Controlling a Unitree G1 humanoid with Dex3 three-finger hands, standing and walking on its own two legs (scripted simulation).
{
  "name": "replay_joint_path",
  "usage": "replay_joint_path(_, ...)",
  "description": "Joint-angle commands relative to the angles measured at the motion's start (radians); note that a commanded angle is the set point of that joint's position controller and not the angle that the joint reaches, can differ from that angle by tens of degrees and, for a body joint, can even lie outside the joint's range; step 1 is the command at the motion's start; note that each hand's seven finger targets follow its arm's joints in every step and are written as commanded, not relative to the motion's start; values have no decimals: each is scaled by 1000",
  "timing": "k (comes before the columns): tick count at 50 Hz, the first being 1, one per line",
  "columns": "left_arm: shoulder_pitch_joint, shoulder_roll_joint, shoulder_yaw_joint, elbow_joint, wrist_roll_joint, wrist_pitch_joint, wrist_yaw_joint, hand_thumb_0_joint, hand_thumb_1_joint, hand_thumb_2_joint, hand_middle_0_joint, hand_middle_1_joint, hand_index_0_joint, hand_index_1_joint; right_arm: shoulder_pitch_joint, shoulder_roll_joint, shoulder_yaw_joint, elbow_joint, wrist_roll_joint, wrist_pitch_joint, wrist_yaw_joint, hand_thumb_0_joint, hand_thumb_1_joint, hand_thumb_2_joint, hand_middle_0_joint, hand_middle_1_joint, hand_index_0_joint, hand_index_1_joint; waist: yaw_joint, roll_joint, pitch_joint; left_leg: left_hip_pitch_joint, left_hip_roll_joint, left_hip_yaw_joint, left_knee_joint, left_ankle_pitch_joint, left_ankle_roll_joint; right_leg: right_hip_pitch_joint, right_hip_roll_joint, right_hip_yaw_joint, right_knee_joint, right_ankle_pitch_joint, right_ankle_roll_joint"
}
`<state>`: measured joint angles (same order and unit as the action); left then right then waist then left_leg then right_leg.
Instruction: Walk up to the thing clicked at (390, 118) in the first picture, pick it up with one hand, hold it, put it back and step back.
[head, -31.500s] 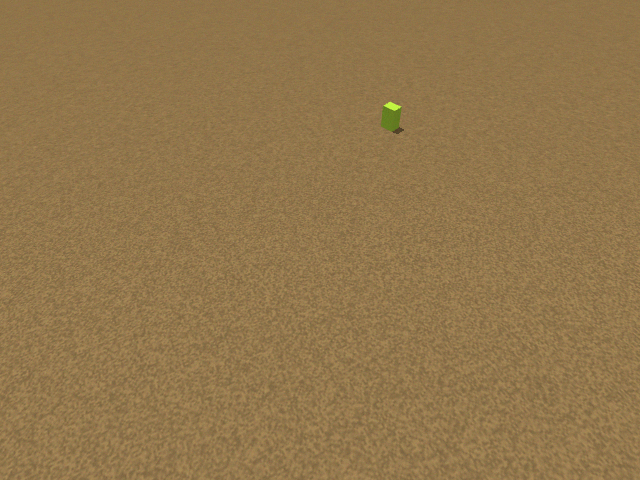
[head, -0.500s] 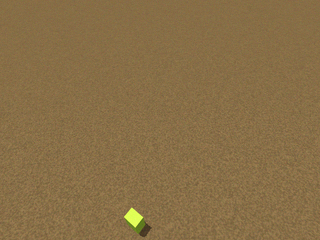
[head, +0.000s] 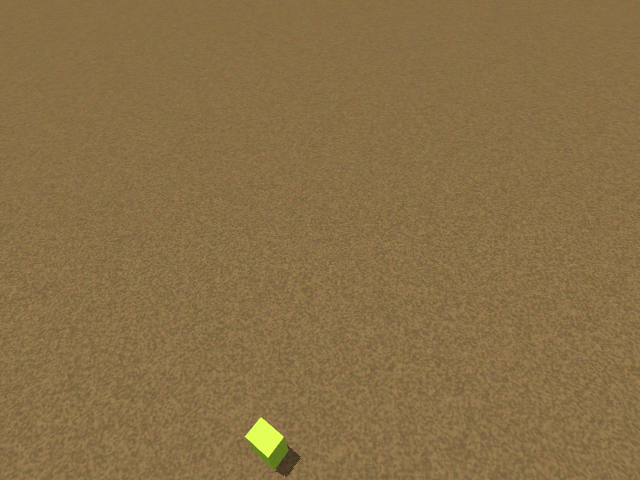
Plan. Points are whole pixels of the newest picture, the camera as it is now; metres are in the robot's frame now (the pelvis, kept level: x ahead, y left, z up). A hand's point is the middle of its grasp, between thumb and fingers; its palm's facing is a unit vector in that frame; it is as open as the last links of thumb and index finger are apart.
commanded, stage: stand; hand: left
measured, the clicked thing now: (267, 443) +0.37 +0.20 -0.72
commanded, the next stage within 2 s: step back in 0.52 s
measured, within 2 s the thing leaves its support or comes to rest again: neither
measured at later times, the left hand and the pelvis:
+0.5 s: hand out of the picture +0.08 +0.25 -0.16, palm faces -0.01 -0.94 -0.34, open 7.4 cm; pelvis +0.01 +0.00 +0.00, yaw +0 degrees
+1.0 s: hand out of the picture +0.09 +0.30 -0.18, palm faces -0.04 -0.93 -0.38, open 7.4 cm; pelvis -0.06 +0.04 -0.02, yaw +0 degrees
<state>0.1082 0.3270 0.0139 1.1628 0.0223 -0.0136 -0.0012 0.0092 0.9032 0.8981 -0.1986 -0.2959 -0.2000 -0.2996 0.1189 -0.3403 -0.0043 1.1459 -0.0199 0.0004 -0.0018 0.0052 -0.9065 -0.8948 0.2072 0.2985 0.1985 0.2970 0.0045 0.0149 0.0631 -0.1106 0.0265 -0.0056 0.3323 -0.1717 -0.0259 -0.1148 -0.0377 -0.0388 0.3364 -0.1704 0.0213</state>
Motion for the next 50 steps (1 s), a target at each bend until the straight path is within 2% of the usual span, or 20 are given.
replay_joint_path(1, -37, 211, 36, -58, -8, -17, 16, 0, 900, 900, -200, -300, -200, -300, -34, -196, -35, -56, 2, -25, -13, 0, -900, -900, 200, 300, 200, 300, -1, -12, -79, -10, 100, -73, -56, 98, 36, 27, -103, 89, -53, 109, -31)
replay_joint_path(22, -39, 213, 37, -63, -10, -14, 13, 0, 900, 900, -200, -300, -200, -300, -48, -205, -34, -58, 5, -25, -13, 0, -900, -900, 200, 300, 200, 300, -1, -14, -74, -1, 101, -74, -63, 94, 32, 23, -102, 89, -63, 97, -29)
replay_joint_path(25, -36, 218, 37, -67, -9, -16, 13, 0, 900, 900, -200, -300, -200, -300, -48, -207, -34, -60, 6, -27, -11, 0, -900, -900, 200, 300, 200, 300, 0, -13, -90, 17, 106, -75, -57, 147, 35, 36, -104, 83, -49, 146, -32)
replay_joint_path(26, -38, 287, 82, -94, -32, -8, 18, 0, 900, 900, -200, -300, -200, -300, -72, -263, -56, -83, 18, -10, -4, 0, -900, -900, 200, 300, 200, 300, -2, -29, -5, -63, 86, -82, 59, 309, 62, -27, -93, 95, 39, 317, -43)
replay_joint_path(29, -22, 277, 91, -142, -33, 1, 25, 0, 900, 900, -200, -300, -200, -300, -39, -246, -66, -121, 31, 6, -1, 0, -900, -900, 200, 300, 200, 300, -14, -32, -116, -58, 73, -56, 162, 358, 80, -1, -107, 90, 106, 376, -89)
replay_joint_path(32, -55, 294, 100, -196, -27, 15, 23, 0, 900, 900, -200, -300, -200, -300, -25, -238, -75, -154, 30, 24, 1, 0, -900, -900, 200, 300, 200, 300, -17, -82, -156, -77, 9, -23, 310, 214, 73, -61, -185, 168, 93, 350, -163)
replay_joint_path(34, -103, 316, 106, -240, -15, 22, 27, 0, 900, 900, -200, -300, -200, -300, 8, -224, -80, -171, 26, 40, 5, 0, -900, -900, 200, 300, 200, 300, -30, -170, -145, -101, -53, -5, 462, -66, 68, -134, -275, 231, 68, 330, -236)
replay_joint_path(35, -130, 324, 108, -262, -6, 26, 28, 0, 900, 900, -200, -300, -200, -300, 37, -221, -86, -180, 21, 47, 10, 0, -900, -900, 200, 300, 200, 300, -41, -211, -127, -100, -65, -18, 529, -231, 78, -206, -311, 250, 63, 281, -262)
replay_joint_path(36, -163, 330, 109, -284, 1, 28, 28, 0, 900, 900, -200, -300, -200, -300, 80, -222, -91, -184, 20, 52, 15, 0, -900, -900, 200, 300, 200, 300, -59, -233, -114, -86, -54, -43, 574, -307, 83, -267, -327, 245, 75, 248, -270)
replay_joint_path(37, -187, 327, 107, -303, 5, 29, 30, 0, 900, 900, -200, -300, -200, -300, 108, -224, -92, -191, 25, 52, 19, 0, -900, -900, 200, 300, 200, 300, -76, -238, -103, -92, -34, -60, 522, -291, 90, -268, -305, 221, 119, 248, -244)
replay_joint_path(38, -188, 308, 98, -311, 4, 33, 30, 0, 900, 900, -200, -300, -200, -300, 129, -225, -96, -190, 24, 44, 19, 0, -900, -900, 200, 300, 200, 300, -80, -209, -108, -103, -25, -45, 393, -167, 91, -229, -252, 176, 197, 231, -202)
replay_joint_path(39, -173, 277, 92, -315, -3, 41, 29, 0, 900, 900, -200, -300, -200, -300, 119, -247, -102, -193, 13, 34, 15, 0, -900, -900, 200, 300, 200, 300, -67, -92, -86, -146, 30, -91, 229, 85, 95, -209, -150, 105, 317, 126, -138)
replay_joint_path(40, -140, 229, 85, -321, -17, 50, 30, 0, 900, 900, -200, -300, -200, -300, 80, -306, -114, -211, -2, 25, 11, 0, -900, -900, 200, 300, 200, 300, -44, 107, -60, -162, 161, -296, 85, 304, 142, -266, 19, 55, 499, -64, -77)
replay_joint_path(41, -108, 212, 85, -326, -18, 58, 35, 0, 900, 900, -200, -300, -200, -300, 78, -358, -125, -227, -14, 13, 8, 0, -900, -900, 200, 300, 200, 300, -34, 165, -73, -88, 253, -426, 53, 487, 217, -356, 127, 122, 645, -424, -64)
replay_joint_path(42, -84, 210, 85, -326, -13, 60, 43, 0, 900, 900, -200, -300, -200, -300, 70, -393, -132, -246, -14, 9, 3, 0, -900, -900, 200, 300, 200, 300, -42, 159, -113, -89, 306, -464, 72, 565, 270, -364, 144, 210, 747, -503, -59)
replay_joint_path(43, -83, 219, 88, -319, -12, 60, 50, 0, 900, 900, -200, -300, -200, -300, 38, -381, -129, -264, -11, 9, -4, 0, -900, -900, 200, 300, 200, 300, -38, 155, -121, -104, 316, -470, 74, 520, 284, -370, 147, 255, 823, -492, -64)
replay_joint_path(44, -59, 232, 87, -311, -16, 59, 53, 0, 900, 900, -200, -300, -200, -300, -4, -342, -125, -280, -11, 7, -14, 0, -900, -900, 200, 300, 200, 300, -13, 135, -121, -55, 287, -396, 114, 514, 279, -400, 127, 263, 863, -439, -64)
replay_joint_path(46, -16, 241, 92, -308, -24, 55, 45, 0, 900, 900, -200, -300, -200, -300, -18, -285, -108, -304, -17, 4, -27, 0, -900, -900, 200, 300, 200, 300, 15, 128, -126, -4, 208, -273, 172, 516, 252, -423, 116, 232, 870, -357, -47)
replay_joint_path(47, -6, 244, 96, -312, -17, 52, 42, 0, 900, 900, -200, -300, -200, -300, 3, -285, -111, -311, -14, 3, -31, 0, -900, -900, 200, 300, 200, 300, 4, 144, -138, 34, 228, -286, 181, 532, 276, -416, 108, 210, 863, -363, -33)
replay_joint_path(50, -28, 237, 97, -346, -11, 45, 35, 0, 900, 900, -200, -300, -200, -300, 63, -285, -118, -325, -12, 5, -34, 0, -900, -900, 200, 300, 200, 300, -36, 107, -131, 85, 230, -270, 201, 544, 298, -407, 101, 181, 737, -378, -2)
